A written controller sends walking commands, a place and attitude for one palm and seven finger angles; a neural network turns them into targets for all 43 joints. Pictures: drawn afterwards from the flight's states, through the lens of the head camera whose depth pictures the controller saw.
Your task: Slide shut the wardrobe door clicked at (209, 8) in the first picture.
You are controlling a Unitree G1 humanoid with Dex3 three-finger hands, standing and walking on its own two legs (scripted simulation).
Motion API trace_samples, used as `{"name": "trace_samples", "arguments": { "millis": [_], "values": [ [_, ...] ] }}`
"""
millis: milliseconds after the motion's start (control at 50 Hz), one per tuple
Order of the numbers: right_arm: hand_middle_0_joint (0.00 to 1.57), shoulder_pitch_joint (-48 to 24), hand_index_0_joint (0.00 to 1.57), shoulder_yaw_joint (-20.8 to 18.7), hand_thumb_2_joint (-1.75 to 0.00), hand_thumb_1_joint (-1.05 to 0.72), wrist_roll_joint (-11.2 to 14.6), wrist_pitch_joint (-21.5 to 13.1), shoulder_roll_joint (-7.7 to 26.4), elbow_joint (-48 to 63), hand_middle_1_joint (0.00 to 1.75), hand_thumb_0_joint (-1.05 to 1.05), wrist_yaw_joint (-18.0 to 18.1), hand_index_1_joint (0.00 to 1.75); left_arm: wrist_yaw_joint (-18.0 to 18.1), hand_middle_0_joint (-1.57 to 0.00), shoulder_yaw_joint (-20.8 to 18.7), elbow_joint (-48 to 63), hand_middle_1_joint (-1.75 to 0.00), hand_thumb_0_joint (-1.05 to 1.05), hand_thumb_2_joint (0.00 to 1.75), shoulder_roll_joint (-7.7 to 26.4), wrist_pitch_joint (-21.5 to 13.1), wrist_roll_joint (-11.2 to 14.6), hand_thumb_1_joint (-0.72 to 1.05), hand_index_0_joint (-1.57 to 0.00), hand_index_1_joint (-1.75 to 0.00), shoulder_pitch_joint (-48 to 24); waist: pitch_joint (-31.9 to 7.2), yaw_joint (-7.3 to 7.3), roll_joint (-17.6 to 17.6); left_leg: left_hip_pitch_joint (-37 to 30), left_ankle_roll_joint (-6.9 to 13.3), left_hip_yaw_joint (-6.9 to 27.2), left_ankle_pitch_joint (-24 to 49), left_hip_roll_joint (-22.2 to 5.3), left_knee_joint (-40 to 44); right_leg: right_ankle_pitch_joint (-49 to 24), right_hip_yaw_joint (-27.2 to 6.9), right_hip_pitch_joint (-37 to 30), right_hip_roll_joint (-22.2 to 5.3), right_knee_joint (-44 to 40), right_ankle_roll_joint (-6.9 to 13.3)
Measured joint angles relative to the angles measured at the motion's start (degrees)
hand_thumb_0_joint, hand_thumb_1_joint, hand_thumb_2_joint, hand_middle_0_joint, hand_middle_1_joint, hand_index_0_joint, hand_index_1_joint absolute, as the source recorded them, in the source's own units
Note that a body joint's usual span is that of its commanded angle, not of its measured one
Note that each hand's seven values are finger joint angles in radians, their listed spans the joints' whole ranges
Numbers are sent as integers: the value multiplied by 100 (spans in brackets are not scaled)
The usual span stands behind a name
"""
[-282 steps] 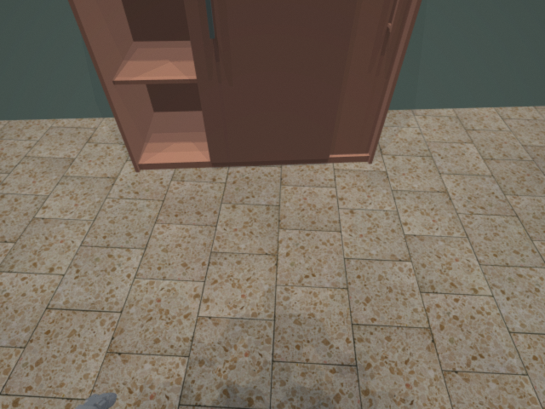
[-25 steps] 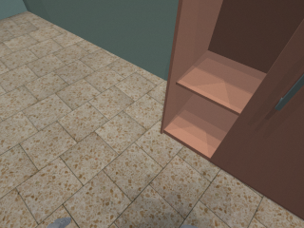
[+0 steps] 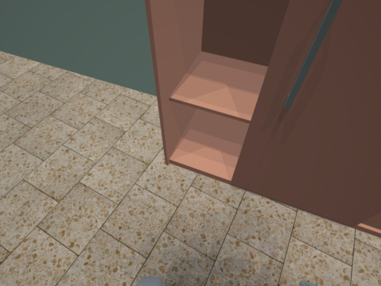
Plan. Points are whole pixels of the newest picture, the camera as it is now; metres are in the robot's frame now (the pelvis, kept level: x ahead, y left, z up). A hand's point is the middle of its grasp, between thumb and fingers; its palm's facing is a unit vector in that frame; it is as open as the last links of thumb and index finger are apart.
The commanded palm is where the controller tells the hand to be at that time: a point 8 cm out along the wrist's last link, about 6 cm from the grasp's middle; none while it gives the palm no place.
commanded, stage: turn to face it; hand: right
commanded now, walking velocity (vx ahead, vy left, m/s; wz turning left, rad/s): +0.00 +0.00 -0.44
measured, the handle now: (309, 56) +0.67 -0.26 +0.13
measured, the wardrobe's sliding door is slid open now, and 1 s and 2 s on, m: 0.40 0.40 0.40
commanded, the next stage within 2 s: take the last steps up to it in 0.32 s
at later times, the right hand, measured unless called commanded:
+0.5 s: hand out of the picture -0.04 -0.17 -0.16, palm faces +0.28 +0.93 -0.25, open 7.4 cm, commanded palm none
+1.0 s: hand out of the picture +0.06 -0.20 -0.18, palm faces +0.24 +0.96 -0.16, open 7.4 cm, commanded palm none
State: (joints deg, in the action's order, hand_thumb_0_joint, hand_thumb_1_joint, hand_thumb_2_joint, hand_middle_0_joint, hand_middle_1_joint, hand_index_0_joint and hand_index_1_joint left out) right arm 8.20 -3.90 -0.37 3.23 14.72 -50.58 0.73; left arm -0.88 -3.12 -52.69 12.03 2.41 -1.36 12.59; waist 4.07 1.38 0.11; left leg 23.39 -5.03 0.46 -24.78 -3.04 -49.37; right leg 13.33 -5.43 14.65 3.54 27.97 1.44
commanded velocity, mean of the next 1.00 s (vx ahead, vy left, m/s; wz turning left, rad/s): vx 0.18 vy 0.04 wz -0.11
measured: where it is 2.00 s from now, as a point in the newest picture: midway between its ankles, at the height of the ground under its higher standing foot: (188, 277)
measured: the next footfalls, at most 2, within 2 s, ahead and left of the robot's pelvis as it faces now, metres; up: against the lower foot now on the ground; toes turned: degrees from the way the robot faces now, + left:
left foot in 0.08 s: +0.05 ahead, +0.13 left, +0.00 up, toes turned -2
right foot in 0.58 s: -0.03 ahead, -0.10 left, +0.00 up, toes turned -17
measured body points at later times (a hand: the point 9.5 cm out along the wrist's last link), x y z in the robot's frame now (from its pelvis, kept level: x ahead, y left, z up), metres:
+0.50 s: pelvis -0.02 +0.03 +0.00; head +0.00 +0.03 +0.45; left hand +0.11 +0.26 -0.15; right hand -0.05 -0.22 -0.14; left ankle +0.01 +0.13 -0.74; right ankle -0.08 -0.10 -0.70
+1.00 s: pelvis +0.07 -0.02 +0.00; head +0.09 -0.03 +0.45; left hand +0.04 +0.21 -0.15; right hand +0.05 -0.25 -0.16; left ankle +0.19 +0.09 -0.69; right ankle -0.07 -0.09 -0.74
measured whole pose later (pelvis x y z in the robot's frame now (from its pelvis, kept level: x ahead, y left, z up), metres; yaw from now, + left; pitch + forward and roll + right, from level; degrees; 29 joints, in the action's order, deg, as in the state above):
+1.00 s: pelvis +0.07 -0.02 +0.00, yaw -14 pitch -1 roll +0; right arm 12.9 -2.6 -1.1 1.6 11.2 -61.8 -1.8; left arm 1.8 -1.3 -64.2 7.0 -2.9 -1.4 26.1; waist 2.7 1.5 -1.9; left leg 31.0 -1.3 -4.3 -12.7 -5.5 -48.8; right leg 19.6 3.6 -4.8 1.0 15.7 1.4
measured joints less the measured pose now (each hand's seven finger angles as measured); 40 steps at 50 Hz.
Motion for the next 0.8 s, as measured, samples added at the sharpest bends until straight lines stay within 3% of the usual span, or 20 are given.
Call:
{"name": "trace_samples", "arguments": {
  "millis": [40, 80, 160, 220, 280, 440, 520, 580, 620, 660, 720, 800],
  "values": [
    [20, -77, 20, 46, -90, -91, 21, -46, -88, 71, 30, 0, 5, 30, 8, -20, -33, -40, -30, 0, 90, 42, 32, -5, 91, -20, -30, 68, -12, 52, 78, -255, 52, -18, 94, 118, 553, 31, -118, 74, 40, 112, -67],
    [20, -84, 20, 103, -90, -91, 29, -135, -157, 164, 30, 0, 6, 30, 10, -20, -72, -68, -30, 1, 90, 90, 61, 20, 91, -20, -30, 152, -65, 66, 129, -672, 100, -71, 629, 182, 1486, 130, -216, 205, 107, 349, -161],
    [20, -29, 20, 238, -90, -91, -31, -249, -379, 215, 30, 0, 13, 30, 15, -20, -195, -169, -30, 1, 90, 226, 158, 28, 91, -20, -30, 186, -65, 120, 334, -830, 647, -392, 712, 157, 1564, 1288, -54, 851, 70, 2277, -241],
    [20, 103, 20, 267, -90, -91, -34, -237, -495, 181, 30, 0, 21, 30, -33, -20, -231, -226, -30, 1, 90, 296, 204, 3, 91, -20, -30, 181, -95, 116, 340, -1039, 725, -553, 816, 77, 1855, 1008, 173, 1183, -104, 3505, -328],
    [20, 227, 20, 281, -90, -91, -38, -257, -555, 94, 30, 0, 26, 30, -48, -20, -220, -275, -30, 1, 90, 319, 214, -1, 91, -20, -30, 169, -108, 92, 294, -1176, 739, -704, 930, 13, 2086, 751, 256, 1220, -298, 3839, -426],
    [20, 629, 20, 261, -90, -91, -101, -291, -515, -227, 30, 0, 17, 30, -2, -20, -116, -444, -30, 1, 90, 277, 247, 38, 91, -19, -29, -118, -46, -173, 125, -1231, 697, -1026, 1032, -136, 2243, 1145, 441, 657, -510, 2661, -499],
    [20, 861, 20, 198, -90, -91, -136, -278, -356, -510, 30, 0, 12, 30, 12, -19, -25, -427, -30, 1, 90, 173, 137, 55, 91, -19, -29, -318, -62, -355, -5, -1185, 600, -1128, 1036, -195, 2191, 1257, 668, 180, -464, 1591, -366],
    [20, 1120, 20, 148, -90, -91, -98, -226, -207, -742, 30, 0, -16, 30, 5, -20, 64, -342, -30, 1, 90, 89, -84, 32, 91, -19, -29, -299, -233, -408, -35, -1024, 489, -1210, 803, -184, 1847, 895, 790, -419, -473, 235, -168],
    [20, 1213, 20, 114, -90, -91, -94, -123, -91, -921, 30, 0, -40, 30, 27, -20, 110, -336, -30, 0, 90, -54, -192, -9, 91, -20, -29, -279, -250, -417, -194, -741, 459, -969, 74, -193, 1099, 669, 823, -422, -394, 288, 4],
    [20, 1276, 20, 98, -90, -91, -134, -45, -41, -1064, 30, 0, -75, 30, 59, -20, 176, -332, -30, 0, 90, -178, -259, -26, 91, -20, -30, -139, -286, -392, -256, -367, 470, -684, -77, -103, 173, 607, 839, -576, -369, 162, 85],
    [20, 1282, 19, 95, -90, -91, -140, -91, -30, -1159, 30, 1, -163, 30, 152, -20, 206, -428, -30, 0, 90, -298, -337, 13, 92, -20, -30, 155, -324, -351, -279, 132, 436, -448, 461, -81, -713, 400, 799, -917, -319, -372, 107],
    [19, 1208, 19, 98, -90, -91, -128, -171, -112, -1170, 30, 0, -201, 30, 195, -20, 213, -650, -30, 0, 90, -326, -432, 61, 93, -20, -30, 548, -323, -331, -298, 582, 335, -255, 1058, -145, -1063, 237, 807, -1306, -229, -939, 147]
  ]
}}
